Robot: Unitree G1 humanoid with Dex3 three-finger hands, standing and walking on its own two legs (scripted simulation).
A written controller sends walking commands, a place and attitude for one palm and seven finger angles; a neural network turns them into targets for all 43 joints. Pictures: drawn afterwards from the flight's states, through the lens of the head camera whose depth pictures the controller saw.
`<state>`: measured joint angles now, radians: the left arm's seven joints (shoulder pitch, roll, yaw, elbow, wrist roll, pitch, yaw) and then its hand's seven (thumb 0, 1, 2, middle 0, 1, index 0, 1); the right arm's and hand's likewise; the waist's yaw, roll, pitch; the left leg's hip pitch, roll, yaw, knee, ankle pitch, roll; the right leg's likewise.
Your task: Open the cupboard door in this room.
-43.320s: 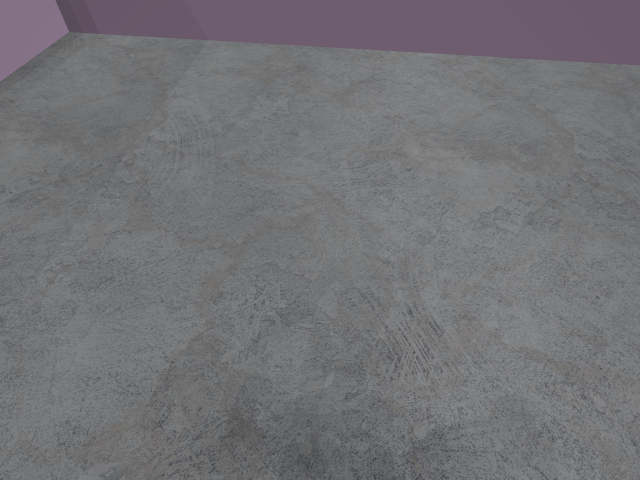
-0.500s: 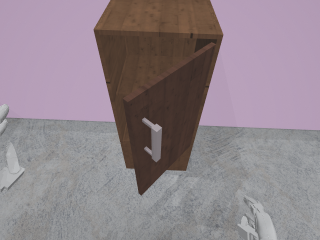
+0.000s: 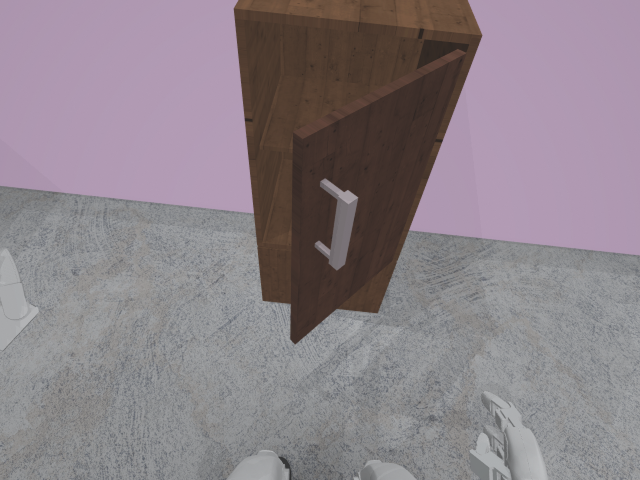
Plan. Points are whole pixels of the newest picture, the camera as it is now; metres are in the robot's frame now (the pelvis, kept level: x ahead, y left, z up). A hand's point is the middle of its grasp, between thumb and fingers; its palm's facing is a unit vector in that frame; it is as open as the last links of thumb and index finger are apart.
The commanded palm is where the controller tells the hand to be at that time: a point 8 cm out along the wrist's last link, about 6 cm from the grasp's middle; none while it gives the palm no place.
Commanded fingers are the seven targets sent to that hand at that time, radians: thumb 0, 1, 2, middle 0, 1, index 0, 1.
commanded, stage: step back with the hand held close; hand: left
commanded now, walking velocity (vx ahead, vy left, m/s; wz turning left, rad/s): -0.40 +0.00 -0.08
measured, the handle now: (332, 226) +0.47 +0.01 +0.02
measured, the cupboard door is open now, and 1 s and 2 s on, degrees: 49 49 49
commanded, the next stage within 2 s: stop stepping back and stand still in 0.10 s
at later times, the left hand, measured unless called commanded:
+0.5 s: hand (16, 387) +0.16 +0.24 +0.18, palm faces +0.25 -0.85 -0.47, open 7.4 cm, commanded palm +0.09 +0.29 +0.19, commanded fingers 0.00 0.90 0.90 -0.20 -0.30 -0.20 -0.30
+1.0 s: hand out of the picture +0.12 +0.25 +0.18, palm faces +0.34 -0.82 -0.46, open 7.4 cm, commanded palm none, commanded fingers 0.00 0.90 0.90 -0.20 -0.30 -0.20 -0.30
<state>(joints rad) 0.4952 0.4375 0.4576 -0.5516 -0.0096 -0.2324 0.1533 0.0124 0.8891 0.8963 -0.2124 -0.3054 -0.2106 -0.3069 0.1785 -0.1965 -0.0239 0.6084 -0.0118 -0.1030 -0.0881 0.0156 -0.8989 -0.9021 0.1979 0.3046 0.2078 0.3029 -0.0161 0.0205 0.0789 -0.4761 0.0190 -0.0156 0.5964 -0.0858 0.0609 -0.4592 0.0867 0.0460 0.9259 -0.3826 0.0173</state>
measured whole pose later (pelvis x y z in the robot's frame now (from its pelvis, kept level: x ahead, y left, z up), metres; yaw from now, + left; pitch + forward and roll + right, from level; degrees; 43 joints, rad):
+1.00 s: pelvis -0.11 +0.01 +0.01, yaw -7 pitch -1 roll +0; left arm 0.54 0.41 0.42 -0.44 -0.03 -0.20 0.14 0.01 0.89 0.90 -0.21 -0.30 -0.21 -0.31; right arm 0.24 -0.20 0.01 0.65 0.00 -0.15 -0.08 0.02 -0.90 -0.90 0.20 0.30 0.21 0.30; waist -0.02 -0.02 -0.01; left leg -0.23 0.05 0.06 0.53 -0.27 -0.02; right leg -0.20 0.03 -0.07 0.53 -0.31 -0.06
